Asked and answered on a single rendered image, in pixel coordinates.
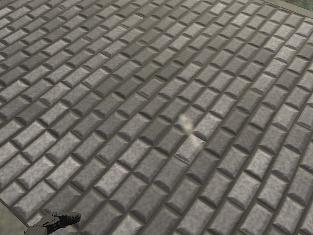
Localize robot left hand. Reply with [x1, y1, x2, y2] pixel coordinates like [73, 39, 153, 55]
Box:
[24, 211, 81, 235]

